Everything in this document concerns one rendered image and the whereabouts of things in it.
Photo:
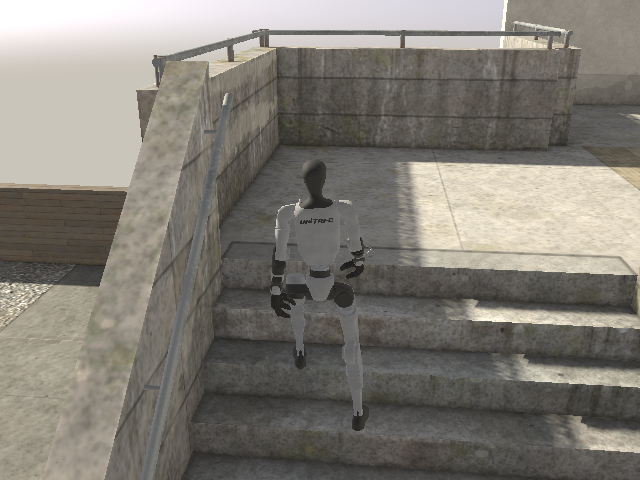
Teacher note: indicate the stairs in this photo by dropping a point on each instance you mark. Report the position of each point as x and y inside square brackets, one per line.
[468, 374]

